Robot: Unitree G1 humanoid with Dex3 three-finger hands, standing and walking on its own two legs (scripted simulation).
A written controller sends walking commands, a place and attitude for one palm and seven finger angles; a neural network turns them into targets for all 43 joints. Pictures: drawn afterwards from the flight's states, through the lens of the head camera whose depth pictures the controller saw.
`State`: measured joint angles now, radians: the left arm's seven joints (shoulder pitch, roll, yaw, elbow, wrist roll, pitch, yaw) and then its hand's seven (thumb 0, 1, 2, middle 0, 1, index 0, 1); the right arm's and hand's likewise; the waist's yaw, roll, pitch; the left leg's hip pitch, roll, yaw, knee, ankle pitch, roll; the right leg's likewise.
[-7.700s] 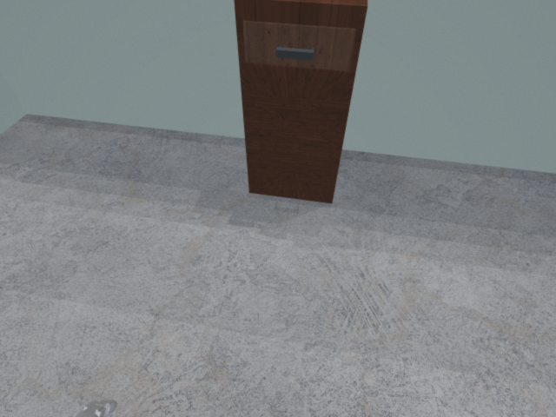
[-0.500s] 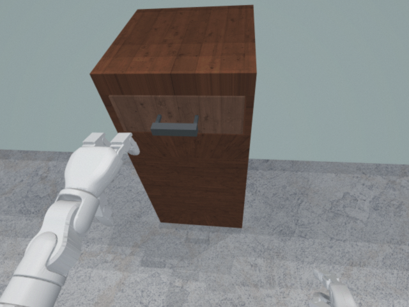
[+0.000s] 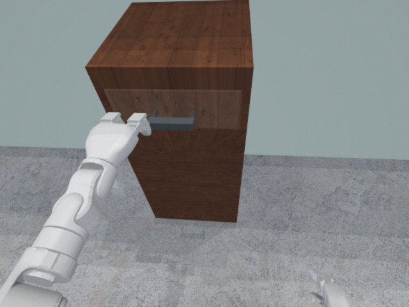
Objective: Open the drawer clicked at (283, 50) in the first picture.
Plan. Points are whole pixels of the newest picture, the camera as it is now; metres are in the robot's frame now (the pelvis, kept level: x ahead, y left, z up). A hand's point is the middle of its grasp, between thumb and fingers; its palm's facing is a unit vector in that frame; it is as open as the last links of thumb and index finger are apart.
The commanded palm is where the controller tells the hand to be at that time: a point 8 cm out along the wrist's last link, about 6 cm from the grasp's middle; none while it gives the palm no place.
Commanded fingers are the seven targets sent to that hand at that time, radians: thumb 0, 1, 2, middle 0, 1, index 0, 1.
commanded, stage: move the hooked fingers above the handle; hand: left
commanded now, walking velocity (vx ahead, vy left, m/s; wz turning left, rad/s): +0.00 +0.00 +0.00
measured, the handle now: (172, 118) +0.59 +0.17 -0.01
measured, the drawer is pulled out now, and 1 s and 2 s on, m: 0.00 0.00 0.00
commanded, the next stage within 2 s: none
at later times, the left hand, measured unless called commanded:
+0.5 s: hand (140, 130) +0.46 +0.21 +0.07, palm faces +0.04 -0.02 -1.00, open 13.8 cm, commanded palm +0.44 +0.21 +0.13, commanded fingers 0.00 -0.50 0.30 -0.30 -1.20 -0.30 -1.20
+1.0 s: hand (157, 118) +0.52 +0.19 +0.05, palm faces -0.05 +0.03 -1.00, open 13.9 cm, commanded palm +0.51 +0.18 +0.11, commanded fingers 0.00 -0.50 0.30 -0.30 -1.20 -0.30 -1.20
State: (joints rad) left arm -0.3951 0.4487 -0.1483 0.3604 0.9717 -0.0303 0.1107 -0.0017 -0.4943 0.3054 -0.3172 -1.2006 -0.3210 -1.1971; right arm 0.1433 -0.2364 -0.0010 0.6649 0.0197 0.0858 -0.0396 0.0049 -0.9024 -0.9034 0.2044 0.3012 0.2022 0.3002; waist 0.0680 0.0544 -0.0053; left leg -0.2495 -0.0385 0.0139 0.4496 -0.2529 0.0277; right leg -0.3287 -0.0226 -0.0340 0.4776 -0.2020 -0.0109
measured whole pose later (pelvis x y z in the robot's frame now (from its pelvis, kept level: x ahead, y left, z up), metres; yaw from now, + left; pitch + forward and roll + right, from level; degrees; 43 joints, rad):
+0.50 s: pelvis +0.02 +0.00 -0.01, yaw -1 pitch +10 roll +0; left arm -0.64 0.44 -0.10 0.71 1.02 -0.04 0.21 0.00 -0.49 0.31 -0.32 -1.20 -0.32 -1.20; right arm 0.26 -0.26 -0.06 0.69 0.02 0.10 -0.02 0.00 -0.90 -0.90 0.20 0.30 0.20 0.30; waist 0.00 0.05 -0.07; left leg -0.39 -0.03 0.03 0.53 -0.32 0.03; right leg -0.47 -0.01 -0.02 0.55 -0.25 -0.01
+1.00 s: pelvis +0.03 +0.00 -0.01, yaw -1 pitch +16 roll +0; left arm -0.91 0.43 -0.12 1.06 1.05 0.08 0.24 0.00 -0.49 0.31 -0.31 -1.20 -0.32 -1.20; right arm 0.33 -0.26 -0.06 0.70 0.00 0.12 0.00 0.00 -0.90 -0.90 0.20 0.30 0.20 0.30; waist -0.07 0.07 -0.10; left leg -0.52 -0.02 0.03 0.59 -0.35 0.03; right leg -0.59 0.00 -0.02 0.59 -0.27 -0.01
